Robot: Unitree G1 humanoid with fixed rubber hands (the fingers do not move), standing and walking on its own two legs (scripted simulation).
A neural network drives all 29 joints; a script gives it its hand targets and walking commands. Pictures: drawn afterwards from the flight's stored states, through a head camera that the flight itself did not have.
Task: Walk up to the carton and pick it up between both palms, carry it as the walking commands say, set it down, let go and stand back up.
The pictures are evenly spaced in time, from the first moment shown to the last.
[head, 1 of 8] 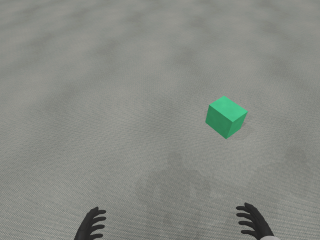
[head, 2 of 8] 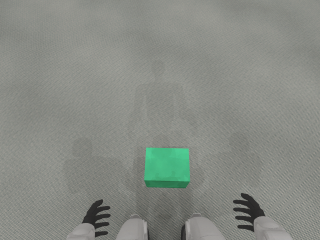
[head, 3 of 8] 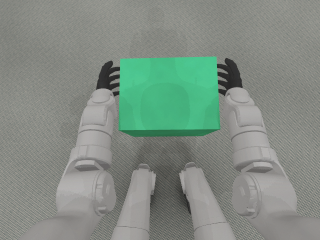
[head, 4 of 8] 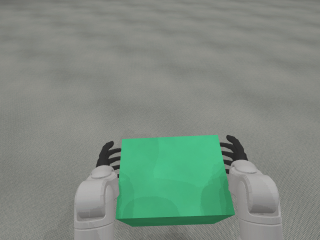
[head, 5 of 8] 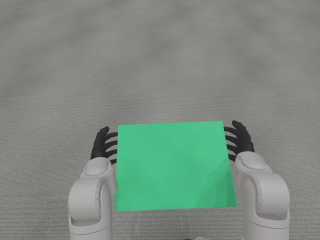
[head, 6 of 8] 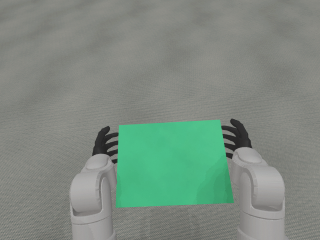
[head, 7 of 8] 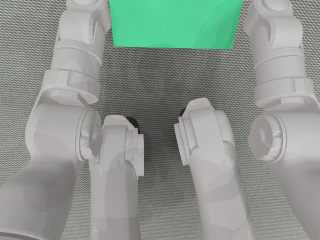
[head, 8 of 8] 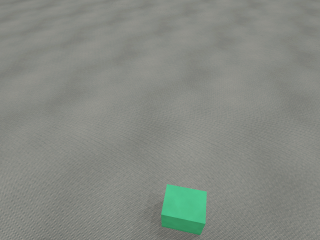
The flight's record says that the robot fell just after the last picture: no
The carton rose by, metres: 0.70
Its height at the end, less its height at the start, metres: +0.00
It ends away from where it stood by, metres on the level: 3.95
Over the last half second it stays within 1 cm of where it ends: yes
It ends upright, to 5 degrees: yes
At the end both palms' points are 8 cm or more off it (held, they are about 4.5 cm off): yes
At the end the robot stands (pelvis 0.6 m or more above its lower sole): yes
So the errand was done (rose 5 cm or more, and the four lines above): yes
